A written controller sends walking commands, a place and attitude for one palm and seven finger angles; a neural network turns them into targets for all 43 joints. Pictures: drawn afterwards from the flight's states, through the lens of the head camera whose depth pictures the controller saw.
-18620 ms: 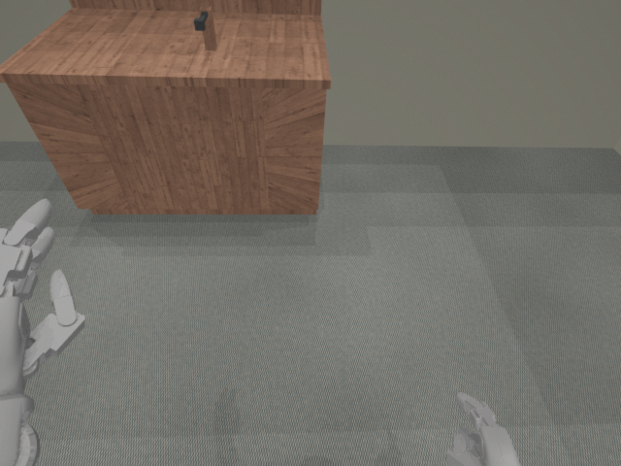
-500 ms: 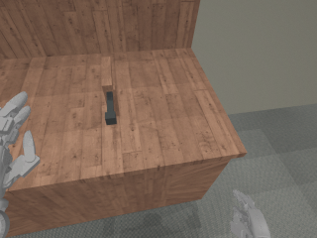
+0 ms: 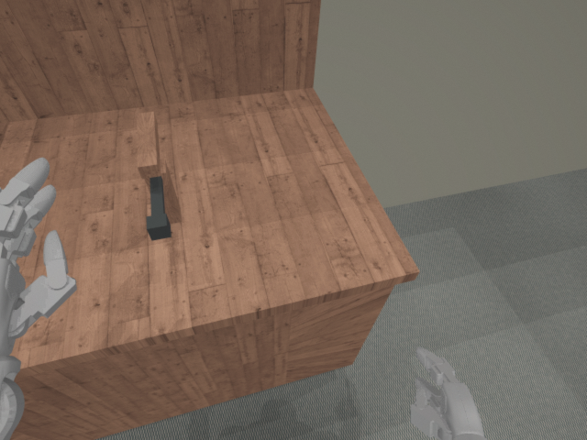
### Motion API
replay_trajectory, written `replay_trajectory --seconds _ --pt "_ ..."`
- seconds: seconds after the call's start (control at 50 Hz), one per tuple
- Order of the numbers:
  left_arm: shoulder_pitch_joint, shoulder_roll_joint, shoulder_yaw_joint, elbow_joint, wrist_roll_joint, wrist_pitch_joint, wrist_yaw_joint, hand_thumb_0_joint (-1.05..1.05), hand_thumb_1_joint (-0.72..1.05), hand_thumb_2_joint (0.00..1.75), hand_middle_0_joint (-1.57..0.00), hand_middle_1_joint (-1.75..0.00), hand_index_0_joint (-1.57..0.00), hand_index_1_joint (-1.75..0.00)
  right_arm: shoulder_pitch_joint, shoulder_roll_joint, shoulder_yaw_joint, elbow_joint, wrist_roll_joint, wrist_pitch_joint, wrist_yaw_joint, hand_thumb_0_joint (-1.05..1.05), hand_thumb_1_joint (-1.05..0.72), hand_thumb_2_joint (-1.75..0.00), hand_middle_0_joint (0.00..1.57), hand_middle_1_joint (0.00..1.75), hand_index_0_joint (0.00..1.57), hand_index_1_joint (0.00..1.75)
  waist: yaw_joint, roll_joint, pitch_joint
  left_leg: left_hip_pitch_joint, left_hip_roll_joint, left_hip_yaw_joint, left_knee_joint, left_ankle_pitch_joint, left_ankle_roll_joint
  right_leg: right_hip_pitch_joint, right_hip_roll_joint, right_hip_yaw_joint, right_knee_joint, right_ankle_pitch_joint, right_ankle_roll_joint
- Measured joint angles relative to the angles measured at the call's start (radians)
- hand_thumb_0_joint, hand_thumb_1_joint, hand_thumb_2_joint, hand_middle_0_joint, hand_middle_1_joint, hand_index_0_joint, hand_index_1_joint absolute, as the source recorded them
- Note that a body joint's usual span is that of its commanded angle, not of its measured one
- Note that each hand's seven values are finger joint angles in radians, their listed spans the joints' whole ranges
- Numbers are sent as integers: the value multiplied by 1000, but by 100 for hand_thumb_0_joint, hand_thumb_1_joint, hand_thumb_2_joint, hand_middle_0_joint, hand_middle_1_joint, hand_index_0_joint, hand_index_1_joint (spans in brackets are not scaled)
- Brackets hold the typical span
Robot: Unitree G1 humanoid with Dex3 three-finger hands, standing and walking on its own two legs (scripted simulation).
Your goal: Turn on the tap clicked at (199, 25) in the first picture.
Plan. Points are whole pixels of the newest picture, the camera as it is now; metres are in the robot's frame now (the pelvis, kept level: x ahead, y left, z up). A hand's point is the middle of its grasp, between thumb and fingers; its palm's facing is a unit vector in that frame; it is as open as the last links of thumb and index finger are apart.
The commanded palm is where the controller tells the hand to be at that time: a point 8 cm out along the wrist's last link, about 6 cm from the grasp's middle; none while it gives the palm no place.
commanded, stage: shuffle to correct the standing spot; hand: left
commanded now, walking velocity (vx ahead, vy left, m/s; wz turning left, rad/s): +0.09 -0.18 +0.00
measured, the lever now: (158, 227) +0.38 +0.24 +0.05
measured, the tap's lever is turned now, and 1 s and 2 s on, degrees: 0 0 0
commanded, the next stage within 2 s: none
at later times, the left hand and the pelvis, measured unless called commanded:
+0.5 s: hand (139, 255) +0.26 +0.19 +0.16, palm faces +0.28 -0.88 -0.37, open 7.5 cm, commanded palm +0.20 +0.24 +0.18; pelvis +0.04 -0.04 +0.00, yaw -1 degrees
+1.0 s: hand (136, 255) +0.26 +0.19 +0.16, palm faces +0.28 -0.88 -0.38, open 7.5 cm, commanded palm +0.20 +0.24 +0.18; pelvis +0.04 -0.04 +0.00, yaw -1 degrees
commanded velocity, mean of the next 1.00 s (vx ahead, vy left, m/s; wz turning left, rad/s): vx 0.08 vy -0.18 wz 0.00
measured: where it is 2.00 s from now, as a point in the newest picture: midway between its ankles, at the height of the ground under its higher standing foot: outside the picture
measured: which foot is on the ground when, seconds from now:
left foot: down 0.00-1.00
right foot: down 0.00-1.00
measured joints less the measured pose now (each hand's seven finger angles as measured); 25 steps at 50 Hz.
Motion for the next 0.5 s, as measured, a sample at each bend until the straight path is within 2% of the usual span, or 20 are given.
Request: replay_trajectory --seconds 0.1,0.2,0.34,0.5 --pt "41 9 9 -20 -17 17 -6 2 89 90 -21 -30 -21 -30 19 -20 -9 9 5 9 -13 1 -90 -90 21 30 20 30 -16 21 -21 -14 33 -9 42 -34 -21 8 33 -5 -11 -7 -30" --pt "60 3 10 -4 -29 42 -7 2 89 90 -21 -30 -21 -30 36 -49 -25 31 14 16 -33 1 -90 -90 21 30 20 30 -27 27 -39 -8 53 -17 74 -68 -38 26 54 -10 -7 -29 -46" --pt "52 -18 1 12 -22 61 -4 2 89 90 -21 -30 -21 -30 27 -71 -36 42 15 26 -51 1 -91 -90 20 30 20 30 -32 20 -35 25 63 -16 66 -84 -49 57 64 -7 -14 -44 -49" --pt "52 -9 10 -21 -13 70 -6 2 89 90 -21 -30 -21 -30 -11 -54 -29 24 12 46 -53 1 -91 -90 20 30 20 30 -33 22 -17 46 75 -12 59 -89 -57 79 76 -1 -28 -43 -47"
